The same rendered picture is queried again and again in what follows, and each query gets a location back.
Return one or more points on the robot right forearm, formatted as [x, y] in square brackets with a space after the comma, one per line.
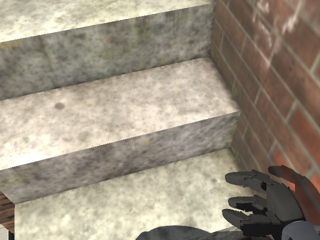
[300, 230]

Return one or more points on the right robot hand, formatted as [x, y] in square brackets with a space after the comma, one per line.
[270, 215]

